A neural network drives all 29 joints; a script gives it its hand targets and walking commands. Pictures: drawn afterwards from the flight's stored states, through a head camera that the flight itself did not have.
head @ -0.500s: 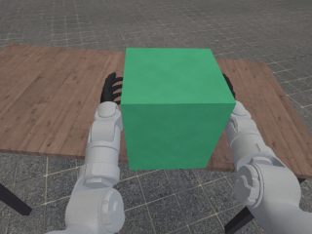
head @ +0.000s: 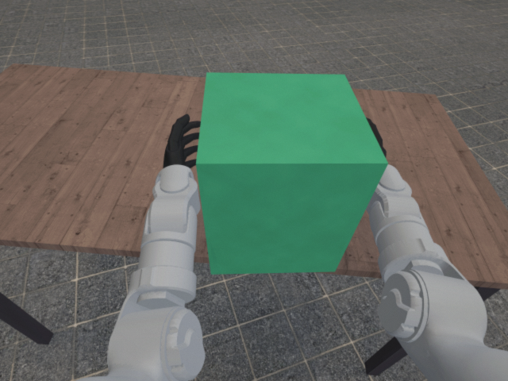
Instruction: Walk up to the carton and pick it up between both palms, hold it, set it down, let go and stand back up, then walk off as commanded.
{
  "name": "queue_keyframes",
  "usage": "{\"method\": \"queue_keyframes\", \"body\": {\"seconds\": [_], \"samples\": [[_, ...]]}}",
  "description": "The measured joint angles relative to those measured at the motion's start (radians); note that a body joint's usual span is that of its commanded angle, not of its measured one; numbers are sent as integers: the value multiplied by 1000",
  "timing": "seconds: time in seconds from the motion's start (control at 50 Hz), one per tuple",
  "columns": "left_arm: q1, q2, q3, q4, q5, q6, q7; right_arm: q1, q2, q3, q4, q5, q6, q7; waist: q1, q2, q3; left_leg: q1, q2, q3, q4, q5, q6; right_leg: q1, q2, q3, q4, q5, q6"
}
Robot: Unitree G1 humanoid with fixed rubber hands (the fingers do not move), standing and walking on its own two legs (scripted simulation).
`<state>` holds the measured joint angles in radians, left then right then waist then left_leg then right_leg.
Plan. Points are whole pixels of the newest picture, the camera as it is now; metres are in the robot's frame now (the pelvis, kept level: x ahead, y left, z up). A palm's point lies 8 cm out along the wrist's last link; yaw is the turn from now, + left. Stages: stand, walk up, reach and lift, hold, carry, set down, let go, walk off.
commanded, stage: set down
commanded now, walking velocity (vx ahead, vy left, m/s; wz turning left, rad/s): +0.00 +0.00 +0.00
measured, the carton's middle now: (274, 178) +0.41 -0.01 +0.13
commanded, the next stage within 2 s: none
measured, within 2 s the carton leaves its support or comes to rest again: neither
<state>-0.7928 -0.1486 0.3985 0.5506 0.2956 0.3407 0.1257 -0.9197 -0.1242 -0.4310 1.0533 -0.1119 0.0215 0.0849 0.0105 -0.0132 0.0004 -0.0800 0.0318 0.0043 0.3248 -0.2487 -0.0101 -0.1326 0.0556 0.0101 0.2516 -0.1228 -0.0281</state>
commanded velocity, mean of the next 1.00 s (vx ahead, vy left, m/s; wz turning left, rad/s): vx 0.00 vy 0.00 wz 0.00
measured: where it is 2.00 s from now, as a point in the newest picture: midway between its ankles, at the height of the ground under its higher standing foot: outside the picture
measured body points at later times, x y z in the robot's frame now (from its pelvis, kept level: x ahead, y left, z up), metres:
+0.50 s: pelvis +0.00 +0.00 +0.00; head +0.01 +0.01 +0.45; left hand +0.42 +0.15 +0.14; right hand +0.44 -0.17 +0.13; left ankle -0.05 +0.12 -0.75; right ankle +0.01 -0.10 -0.75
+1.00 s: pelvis -0.02 -0.01 +0.00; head -0.01 -0.01 +0.45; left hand +0.37 +0.17 +0.12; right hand +0.41 -0.20 +0.14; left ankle -0.05 +0.12 -0.75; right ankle +0.01 -0.10 -0.75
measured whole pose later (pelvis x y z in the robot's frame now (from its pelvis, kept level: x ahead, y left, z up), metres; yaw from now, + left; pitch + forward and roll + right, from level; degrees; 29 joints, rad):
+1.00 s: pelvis -0.02 -0.01 +0.00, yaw +0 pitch +1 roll -1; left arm -0.61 -0.01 0.26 0.39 0.12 0.47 0.19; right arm -0.81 -0.33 0.06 0.86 0.28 0.14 -0.01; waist 0.01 0.01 -0.02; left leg -0.14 0.04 0.00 0.32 -0.21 -0.03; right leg -0.20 0.06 0.01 0.26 -0.09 -0.03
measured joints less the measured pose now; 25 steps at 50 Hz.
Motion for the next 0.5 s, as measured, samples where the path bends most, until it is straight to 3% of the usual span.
{"method": "queue_keyframes", "body": {"seconds": [0.34,0.44,0.5], "samples": [[7,-3,4,2,7,-31,-7,19,4,-6,-29,-6,-12,18,0,1,4,0,0,0,0,-3,1,0,0,0,0,-3,1],[9,24,-7,46,8,-29,31,19,-42,116,4,2,-18,13,0,7,4,0,0,0,0,-3,-1,-2,0,0,3,-4,1],[8,63,-52,51,-27,-30,73,19,-66,218,39,78,-12,-15,0,10,2,-8,0,0,0,-1,-5,-12,0,0,9,-5,1]]}}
